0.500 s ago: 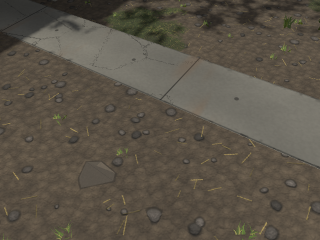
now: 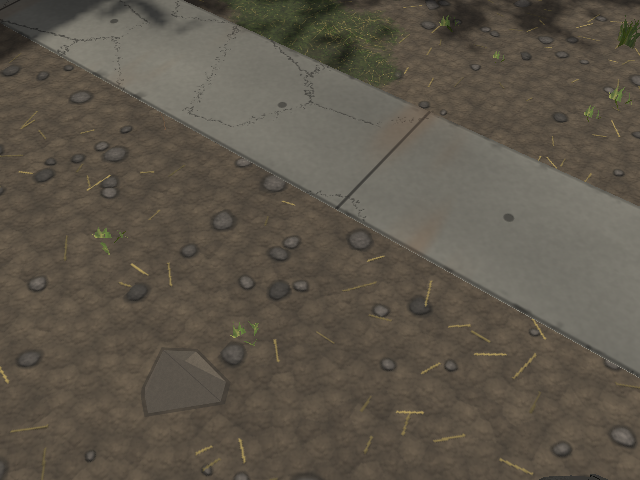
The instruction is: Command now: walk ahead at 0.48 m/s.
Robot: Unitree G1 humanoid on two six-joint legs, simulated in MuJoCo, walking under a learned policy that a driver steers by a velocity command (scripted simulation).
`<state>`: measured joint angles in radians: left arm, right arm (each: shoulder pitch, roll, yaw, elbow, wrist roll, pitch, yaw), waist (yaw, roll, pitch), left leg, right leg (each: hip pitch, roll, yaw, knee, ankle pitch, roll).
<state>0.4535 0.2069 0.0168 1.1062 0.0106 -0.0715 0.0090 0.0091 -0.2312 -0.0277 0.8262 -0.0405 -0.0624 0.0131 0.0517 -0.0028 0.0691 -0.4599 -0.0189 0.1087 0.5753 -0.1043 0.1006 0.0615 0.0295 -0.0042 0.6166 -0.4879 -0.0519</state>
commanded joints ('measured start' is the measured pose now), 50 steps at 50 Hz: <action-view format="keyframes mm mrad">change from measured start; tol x16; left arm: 1 44 129 30 -68 6 -8 -4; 21 -539 59 16 -281 13 19 -41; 24 -446 84 30 -265 14 6 -31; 27 24 235 86 -146 58 -17 1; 32 -212 79 50 -152 5 -13 -13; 50 10 129 43 -69 14 -33 28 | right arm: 1 388 -240 -78 83 24 8 -6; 5 235 -74 -31 92 26 -20 -4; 28 550 -36 -14 173 64 -27 -15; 50 -2 -26 -19 -18 9 22 28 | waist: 1 -136 110 -261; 4 -52 31 -38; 22 -103 69 44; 26 72 51 -160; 28 63 -242 -412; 32 -54 -30 -41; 50 -34 -69 20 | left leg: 1 688 401 -801 -331 -381 207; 6 278 254 -344 -420 -9 128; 20 503 217 -155 -425 318 96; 25 565 222 -112 -111 752 54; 26 448 184 -80 92 650 33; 28 -84 -68 -65 730 -417 -24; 43 -170 96 -90 221 116 -54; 50 -107 22 31 33 -16 31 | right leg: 1 -654 12 97 735 22 -49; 16 -676 -116 -52 100 491 31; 22 -662 -74 -72 -41 412 -16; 26 -126 -25 -68 -167 365 -108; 28 309 -472 685 -320 251 -306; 34 -212 -264 188 -452 470 -162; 46 -63 -241 -113 -499 695 -93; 50 72 -276 -171 -345 1056 -78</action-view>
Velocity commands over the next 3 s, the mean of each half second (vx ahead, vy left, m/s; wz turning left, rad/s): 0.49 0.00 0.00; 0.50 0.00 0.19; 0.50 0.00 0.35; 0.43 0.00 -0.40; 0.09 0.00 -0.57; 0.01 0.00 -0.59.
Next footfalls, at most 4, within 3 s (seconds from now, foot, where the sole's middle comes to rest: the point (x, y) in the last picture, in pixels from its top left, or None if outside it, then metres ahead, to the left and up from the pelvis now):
0.52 right None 0.46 -0.10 -0.75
1.08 left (310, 350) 0.73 0.09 -0.75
1.64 right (337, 232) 1.08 0.04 -0.75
2.14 left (279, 170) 1.29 0.21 -0.75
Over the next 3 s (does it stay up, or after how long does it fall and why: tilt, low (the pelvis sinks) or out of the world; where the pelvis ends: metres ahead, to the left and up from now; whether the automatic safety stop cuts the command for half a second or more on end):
stays up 1.13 0.12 0.02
